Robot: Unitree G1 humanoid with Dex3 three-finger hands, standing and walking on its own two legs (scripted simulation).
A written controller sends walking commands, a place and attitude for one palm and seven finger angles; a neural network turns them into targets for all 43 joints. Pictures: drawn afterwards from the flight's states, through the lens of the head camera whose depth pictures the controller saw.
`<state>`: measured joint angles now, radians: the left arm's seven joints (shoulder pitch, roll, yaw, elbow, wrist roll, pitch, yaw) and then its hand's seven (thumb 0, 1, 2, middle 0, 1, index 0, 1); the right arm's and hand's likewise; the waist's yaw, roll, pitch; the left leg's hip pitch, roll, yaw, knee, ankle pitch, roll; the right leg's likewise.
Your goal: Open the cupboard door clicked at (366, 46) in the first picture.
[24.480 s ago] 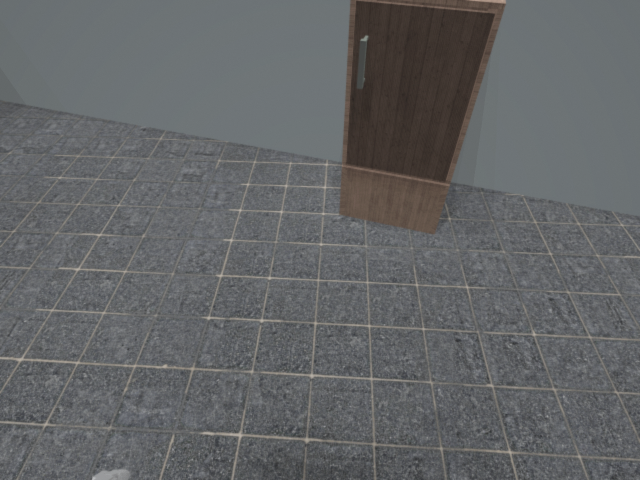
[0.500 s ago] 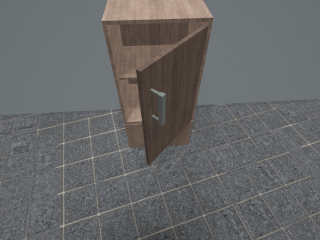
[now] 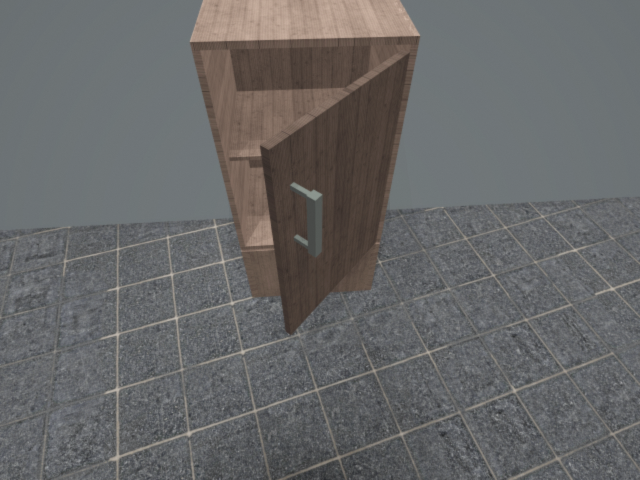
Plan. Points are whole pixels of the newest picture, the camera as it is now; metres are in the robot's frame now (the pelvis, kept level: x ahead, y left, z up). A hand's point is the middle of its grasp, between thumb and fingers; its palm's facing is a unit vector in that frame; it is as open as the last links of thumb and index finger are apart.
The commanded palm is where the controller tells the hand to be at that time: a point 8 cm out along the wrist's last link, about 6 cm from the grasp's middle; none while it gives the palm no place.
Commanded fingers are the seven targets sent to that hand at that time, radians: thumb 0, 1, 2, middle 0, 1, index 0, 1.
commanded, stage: look to check the result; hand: left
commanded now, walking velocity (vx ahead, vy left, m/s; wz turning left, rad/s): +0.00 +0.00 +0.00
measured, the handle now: (306, 221) +0.54 +0.06 -0.04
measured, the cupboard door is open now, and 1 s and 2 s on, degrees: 47 47 47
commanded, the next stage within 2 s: walk to a spot facing it in 0.44 s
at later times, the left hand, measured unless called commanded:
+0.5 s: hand out of the picture +0.01 +0.15 -0.18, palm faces +0.05 -0.98 -0.18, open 7.4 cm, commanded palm none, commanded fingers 0.00 0.90 0.90 -0.20 -0.30 -0.20 -0.30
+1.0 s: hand out of the picture +0.08 +0.16 -0.18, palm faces -0.09 -0.95 -0.29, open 7.4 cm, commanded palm none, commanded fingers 0.00 0.90 0.90 -0.20 -0.30 -0.20 -0.30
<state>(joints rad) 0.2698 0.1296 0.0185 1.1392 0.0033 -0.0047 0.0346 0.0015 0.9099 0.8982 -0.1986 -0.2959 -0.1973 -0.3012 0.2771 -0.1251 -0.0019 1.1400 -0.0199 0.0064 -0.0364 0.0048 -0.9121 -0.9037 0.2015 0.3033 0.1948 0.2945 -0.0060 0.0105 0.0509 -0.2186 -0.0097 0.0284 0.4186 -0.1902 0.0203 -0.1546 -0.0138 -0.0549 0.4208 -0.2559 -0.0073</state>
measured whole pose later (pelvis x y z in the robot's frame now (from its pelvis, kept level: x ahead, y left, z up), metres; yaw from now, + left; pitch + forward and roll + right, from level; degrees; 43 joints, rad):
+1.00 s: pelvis +0.01 -0.04 -0.02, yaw -11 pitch +0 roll +1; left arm 0.22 0.19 0.10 0.99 0.02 0.04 0.00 0.00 0.91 0.90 -0.20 -0.30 -0.20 -0.30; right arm 0.20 -0.20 -0.06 1.01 -0.02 0.04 -0.05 0.00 -0.91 -0.90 0.20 0.30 0.20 0.29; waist 0.02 0.04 0.10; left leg -0.31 0.11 0.14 0.72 -0.41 -0.03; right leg -0.30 0.04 -0.03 0.67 -0.38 -0.06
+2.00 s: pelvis +0.05 -0.04 -0.01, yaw -47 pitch +1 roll +0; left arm 0.11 0.24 0.07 0.87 0.02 0.04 0.00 0.00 0.91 0.90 -0.20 -0.30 -0.20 -0.30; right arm 0.25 -0.27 -0.06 0.93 -0.01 0.06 -0.03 0.01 -0.91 -0.90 0.20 0.30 0.19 0.29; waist -0.03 0.01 0.11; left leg -0.43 0.08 0.05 0.99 -0.50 -0.06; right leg -0.32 0.01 0.03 0.60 -0.29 0.00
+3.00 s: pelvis +0.16 -0.31 +0.00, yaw -80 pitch +2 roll -1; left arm 0.14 0.21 0.08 0.96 0.03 0.00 -0.05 0.01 0.91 0.90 -0.19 -0.30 -0.19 -0.30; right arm 0.35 -0.17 -0.03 0.99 -0.04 -0.07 -0.02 0.00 -0.93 -0.90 0.21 0.30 0.20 0.30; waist -0.01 -0.02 0.06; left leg -0.12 0.10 0.22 0.39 -0.29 -0.01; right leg -0.57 -0.09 -0.07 0.91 -0.24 -0.01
